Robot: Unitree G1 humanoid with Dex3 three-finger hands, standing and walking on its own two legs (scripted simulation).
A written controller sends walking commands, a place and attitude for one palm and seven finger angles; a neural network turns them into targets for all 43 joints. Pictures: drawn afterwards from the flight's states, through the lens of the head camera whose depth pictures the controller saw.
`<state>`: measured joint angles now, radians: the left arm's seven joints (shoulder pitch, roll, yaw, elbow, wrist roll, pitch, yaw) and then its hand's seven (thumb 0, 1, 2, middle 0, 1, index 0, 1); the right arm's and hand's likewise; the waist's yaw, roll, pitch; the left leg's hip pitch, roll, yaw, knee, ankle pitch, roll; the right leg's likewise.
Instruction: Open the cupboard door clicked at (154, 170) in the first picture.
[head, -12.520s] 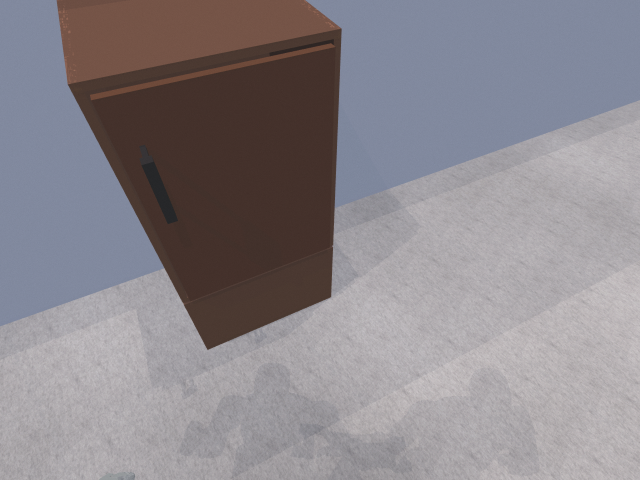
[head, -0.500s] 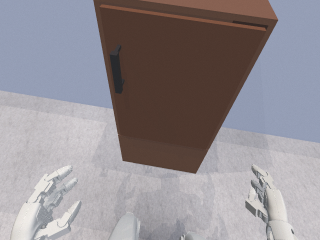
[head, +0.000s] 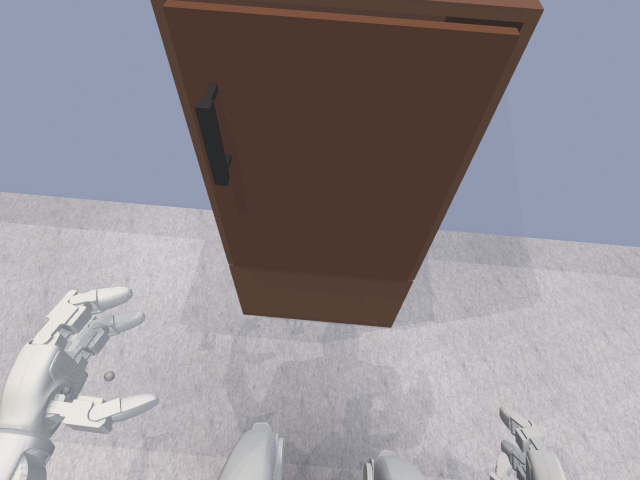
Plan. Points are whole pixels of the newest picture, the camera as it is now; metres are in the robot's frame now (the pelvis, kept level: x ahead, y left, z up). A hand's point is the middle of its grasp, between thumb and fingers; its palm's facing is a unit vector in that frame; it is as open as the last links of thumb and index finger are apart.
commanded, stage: raise the hand with hooked fingers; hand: left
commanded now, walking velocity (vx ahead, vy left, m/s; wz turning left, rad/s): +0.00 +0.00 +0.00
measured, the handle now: (217, 137) +0.57 +0.19 +0.08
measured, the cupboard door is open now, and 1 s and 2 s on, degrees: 0 0 0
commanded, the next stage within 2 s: move the hooked fingers beside the handle in 1.12 s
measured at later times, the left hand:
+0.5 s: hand (71, 322) +0.26 +0.28 +0.08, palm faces -0.01 -1.00 -0.06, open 13.9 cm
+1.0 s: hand (93, 296) +0.30 +0.27 +0.08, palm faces -0.02 -1.00 -0.04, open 14.0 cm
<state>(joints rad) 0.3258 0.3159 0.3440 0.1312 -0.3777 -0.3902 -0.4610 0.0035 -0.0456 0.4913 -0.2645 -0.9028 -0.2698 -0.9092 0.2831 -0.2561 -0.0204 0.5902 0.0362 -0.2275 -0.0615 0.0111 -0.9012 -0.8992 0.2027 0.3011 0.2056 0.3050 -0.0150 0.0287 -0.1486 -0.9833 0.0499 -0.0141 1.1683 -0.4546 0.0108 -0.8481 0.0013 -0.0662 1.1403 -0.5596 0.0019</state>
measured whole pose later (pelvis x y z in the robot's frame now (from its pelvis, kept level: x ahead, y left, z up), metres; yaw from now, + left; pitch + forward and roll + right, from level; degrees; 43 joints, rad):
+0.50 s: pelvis +0.00 +0.01 +0.02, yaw +1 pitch +13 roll -4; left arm 0.09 0.41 0.39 0.29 -0.36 -0.30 -0.50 -0.01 -0.49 0.30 -0.30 -1.19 -0.30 -1.19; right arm 0.27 -0.25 0.05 0.52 0.04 -0.21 -0.06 0.01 -0.90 -0.90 0.20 0.30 0.21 0.31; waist -0.01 0.02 -0.12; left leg -0.88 0.04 -0.02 1.08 -0.42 0.03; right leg -0.73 -0.01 -0.07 1.02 -0.51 0.02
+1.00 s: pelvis +0.01 +0.00 +0.02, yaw +0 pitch +14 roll -3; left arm 0.01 0.42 0.43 0.40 -0.37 -0.31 -0.53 -0.01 -0.50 0.30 -0.30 -1.20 -0.30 -1.20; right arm 0.30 -0.28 0.02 0.53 0.04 -0.17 -0.06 0.01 -0.90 -0.90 0.20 0.30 0.21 0.30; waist -0.03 0.02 -0.12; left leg -0.87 0.05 -0.01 1.05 -0.42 0.01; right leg -0.73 0.01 -0.06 1.01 -0.51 0.00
